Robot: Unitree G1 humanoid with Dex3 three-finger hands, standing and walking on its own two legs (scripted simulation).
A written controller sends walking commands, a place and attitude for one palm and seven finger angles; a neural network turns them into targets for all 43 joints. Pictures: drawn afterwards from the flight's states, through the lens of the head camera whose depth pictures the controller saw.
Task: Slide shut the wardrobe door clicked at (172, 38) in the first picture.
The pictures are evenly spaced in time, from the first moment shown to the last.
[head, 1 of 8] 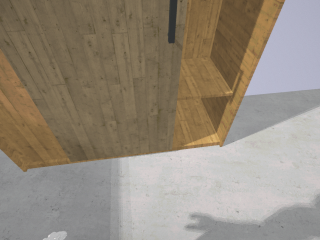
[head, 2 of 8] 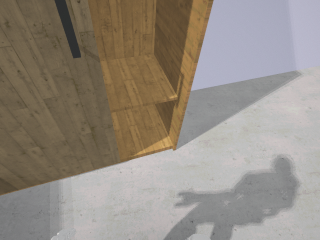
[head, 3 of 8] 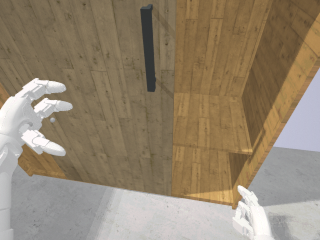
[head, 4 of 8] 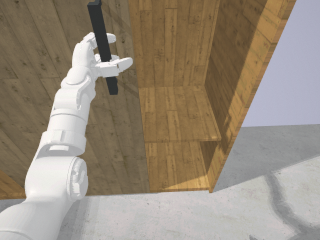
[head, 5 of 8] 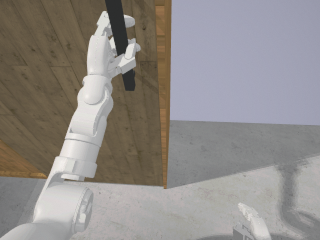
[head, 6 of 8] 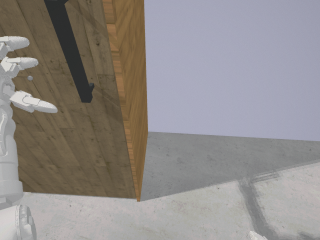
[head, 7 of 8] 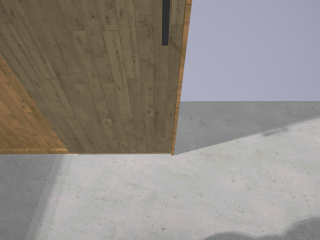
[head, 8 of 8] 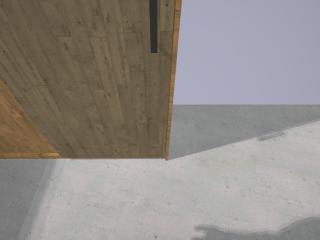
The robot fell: no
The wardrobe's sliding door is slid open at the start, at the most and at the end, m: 0.38 0.38 0.00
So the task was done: yes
